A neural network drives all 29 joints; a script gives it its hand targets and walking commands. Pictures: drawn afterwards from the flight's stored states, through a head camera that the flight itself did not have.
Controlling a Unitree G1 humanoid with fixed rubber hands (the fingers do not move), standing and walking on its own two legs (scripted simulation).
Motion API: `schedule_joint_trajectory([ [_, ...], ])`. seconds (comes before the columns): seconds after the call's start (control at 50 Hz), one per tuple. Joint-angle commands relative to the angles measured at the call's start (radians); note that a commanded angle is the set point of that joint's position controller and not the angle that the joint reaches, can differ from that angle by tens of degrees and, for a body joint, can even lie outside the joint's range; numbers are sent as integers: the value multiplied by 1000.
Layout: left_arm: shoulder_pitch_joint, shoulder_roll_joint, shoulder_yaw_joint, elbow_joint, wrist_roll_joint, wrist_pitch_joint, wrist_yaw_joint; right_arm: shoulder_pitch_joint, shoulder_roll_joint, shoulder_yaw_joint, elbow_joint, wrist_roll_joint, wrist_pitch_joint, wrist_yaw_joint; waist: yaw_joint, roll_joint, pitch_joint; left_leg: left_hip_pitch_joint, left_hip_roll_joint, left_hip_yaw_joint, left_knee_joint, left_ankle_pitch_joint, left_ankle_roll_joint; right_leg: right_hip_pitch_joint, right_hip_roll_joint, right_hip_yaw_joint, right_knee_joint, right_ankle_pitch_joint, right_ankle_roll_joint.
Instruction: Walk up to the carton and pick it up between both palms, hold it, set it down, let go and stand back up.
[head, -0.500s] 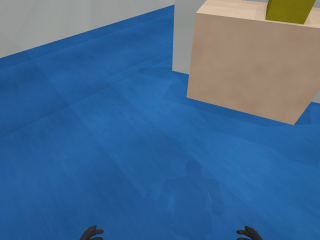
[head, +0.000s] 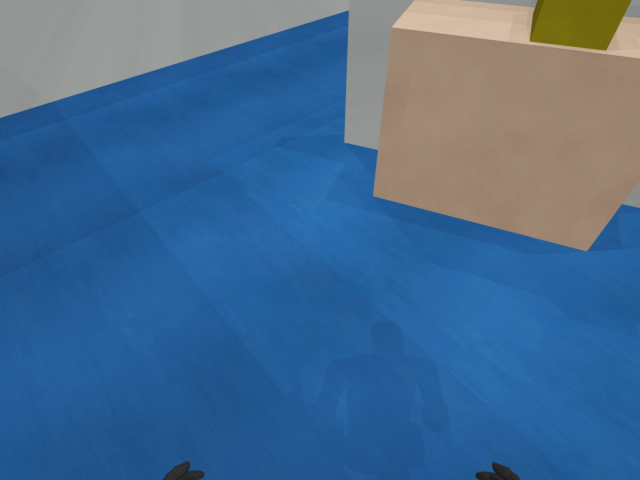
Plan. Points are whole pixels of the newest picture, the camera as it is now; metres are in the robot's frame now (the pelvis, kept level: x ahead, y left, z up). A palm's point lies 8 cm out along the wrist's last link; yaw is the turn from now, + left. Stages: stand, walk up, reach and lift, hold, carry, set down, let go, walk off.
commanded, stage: stand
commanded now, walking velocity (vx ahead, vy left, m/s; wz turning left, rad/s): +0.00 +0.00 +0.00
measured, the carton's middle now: out of the picture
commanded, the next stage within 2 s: walk up in 0.42 s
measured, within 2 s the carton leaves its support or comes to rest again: neither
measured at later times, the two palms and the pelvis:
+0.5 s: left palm out of the picture +0.10 +0.23 -0.11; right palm out of the picture +0.10 -0.23 -0.11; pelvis +0.00 +0.00 +0.00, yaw +0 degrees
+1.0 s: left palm (239, 431) +0.23 +0.14 -0.10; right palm out of the picture +0.06 -0.39 -0.14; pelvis +0.09 -0.11 -0.01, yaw -13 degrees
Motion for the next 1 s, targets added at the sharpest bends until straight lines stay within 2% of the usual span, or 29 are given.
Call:
schedule_joint_trajectory([
  [0.0, -5, 79, 25, -64, 0, -18, 4, -7, -85, -25, -66, 0, -17, -4, 0, 3, -33, 11, 45, -63, -110, 116, 31, 11, -45, 62, -103, 117, -32],
  [0.56, 26, 78, 37, -1, -3, -19, 13, 23, -83, -38, 0, 3, -18, -13, 0, 3, -13, 31, 51, -70, -144, 128, 38, 31, -51, 70, -136, 130, -40],
  [0.58, 47, 74, 34, 21, -6, -16, 16, 20, -80, -39, -1, 7, -21, -18, 12, -30, -38, 51, 46, -68, -133, 170, 38, 55, -47, 58, -126, 171, -45],
  [0.6, 62, 179, 65, -3, 25, -22, -22, 137, -171, -71, -32, -45, -48, -18, -36, 41, -127, 307, 134, -184, -148, -313, 113, -174, -20, 134, 34, -332, -62],
  [0.62, -17, 164, 66, -23, 27, -12, -37, 196, -224, -102, -6, -51, -56, -27, -88, 129, -27, 419, 310, -412, -324, -598, 195, -486, 42, 29, 211, -380, -12],
  [0.64, -108, 145, 52, -49, 39, -7, -52, 208, -251, -116, 8, -40, -62, -44, -114, 126, 92, 322, 470, -580, -408, -656, 255, -611, -33, 35, 406, -255, 25],
  [0.66, -130, 165, 65, -59, 48, -5, -64, 184, -237, -108, 12, -29, -72, -62, -117, 93, 161, 250, 509, -592, -451, -633, 285, -637, -106, 91, 467, -202, 41],
  [0.68, -101, 162, 65, -46, 43, -11, -72, 146, -211, -98, 2, -26, -93, -65, -76, 83, 157, 245, 484, -507, -461, -573, 256, -645, -116, 115, 484, -121, 47],
  [0.7, -31, 154, 67, -23, 44, -13, -79, 125, -187, -85, 7, -29, -108, -62, -38, 89, 121, 244, 434, -376, -452, -489, 209, -594, -111, 124, 470, -59, 52],
  [0.72, -6, 158, 70, -8, 44, -16, -90, 111, -189, -85, 6, -33, -120, -60, -36, 99, 83, 224, 399, -316, -459, -455, 192, -529, -100, 103, 487, -32, 57],
  [0.74, 25, 154, 73, 3, 34, -14, -99, 85, -195, -85, 15, -33, -129, -55, -12, 135, 74, 149, 372, -235, -480, -459, 172, -442, -109, 104, 482, -14, 63],
  [0.76, 62, 151, 71, 23, 25, -11, -105, 53, -195, -76, 11, -36, -137, -49, 15, 113, 80, 97, 349, -159, -496, -425, 159, -396, -99, 93, 466, 35, 61],
  [0.78, 58, 148, 69, 26, 20, -11, -108, 26, -203, -74, 19, -44, -136, -44, 22, 152, 95, 88, 343, -105, -498, -392, 157, -377, -111, 89, 439, 63, 62],
  [0.8, 53, 146, 63, 28, 14, -10, -113, 15, -212, -77, 21, -45, -134, -39, 29, 166, 114, 58, 319, -38, -497, -373, 155, -346, -107, 74, 398, 93, 57],
  [0.82, 24, 134, 53, 35, 12, -13, -117, 29, -217, -77, 34, -50, -133, -34, 17, 174, 147, 21, 300, 22, -501, -358, 143, -311, -114, 47, 339, 102, 57],
  [0.84, 16, 123, 53, 28, 16, -18, -115, 29, -229, -77, 40, -53, -131, -28, 19, 197, 155, 12, 305, 60, -490, -351, 146, -277, -117, 28, 280, 137, 46],
  [0.86, -6, 132, 46, 24, 18, -22, -114, 31, -237, -70, 56, -61, -128, -25, 6, 194, 176, 4, 302, 92, -483, -340, 149, -228, -121, 6, 211, 126, 43],
  [0.88, -12, 140, 52, 24, 16, -28, -110, 49, -265, -77, 57, -66, -121, -20, 4, 173, 148, 15, 317, 106, -454, -355, 147, -150, -106, -28, 162, 120, 38],
  [0.9, 16, 145, 52, 45, 10, -35, -106, 50, -274, -78, 67, -74, -114, -16, 11, 163, 147, 46, 303, 128, -406, -354, 156, -117, -83, -71, 112, 78, 28],
  [0.92, 64, 155, 62, 53, 16, -39, -96, 64, -281, -69, 63, -86, -99, -18, 14, 116, 118, 38, 312, 137, -332, -357, 156, -30, -55, -120, 85, 39, 17],
  [0.94, 120, 152, 66, 70, 17, -43, -85, 79, -277, -67, 64, -81, -83, -18, 35, 46, 104, 8, 301, 169, -241, -382, 139, 41, -27, -156, 39, 42, 4],
  [0.96, 223, 181, 86, 90, 15, -50, -69, 96, -252, -53, 74, -83, -67, -10, 82, -8, 82, -51, 257, 212, -35, -289, 126, 177, -5, -125, 35, -6, -15],
  [0.98, 344, 244, 108, 123, 15, -53, -50, 151, -196, -32, 70, -79, -60, 4, 113, -170, -30, -83, 176, 261, 320, -152, 100, 340, 14, -24, 2, -99, -36],
])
